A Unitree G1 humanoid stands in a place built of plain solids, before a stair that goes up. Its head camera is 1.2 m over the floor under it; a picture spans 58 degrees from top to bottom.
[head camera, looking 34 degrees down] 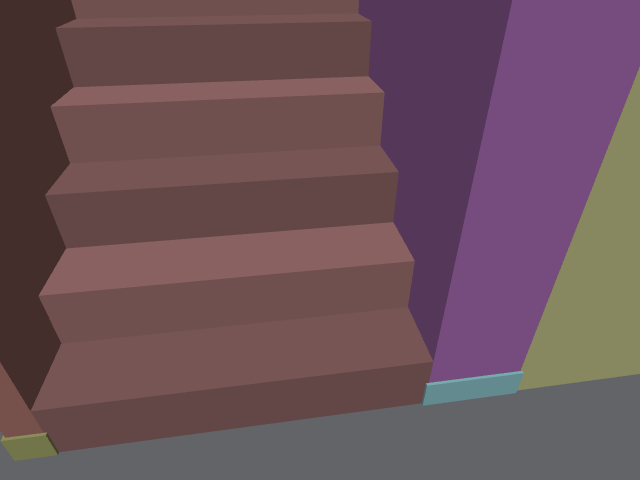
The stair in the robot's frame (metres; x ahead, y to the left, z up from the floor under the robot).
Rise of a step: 0.20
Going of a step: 0.23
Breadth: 1.10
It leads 9 degrees to the left of straight ahead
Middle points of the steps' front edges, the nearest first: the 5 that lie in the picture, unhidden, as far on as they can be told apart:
0.77 0.21 0.20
1.00 0.25 0.39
1.23 0.28 0.59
1.46 0.32 0.78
1.69 0.35 0.98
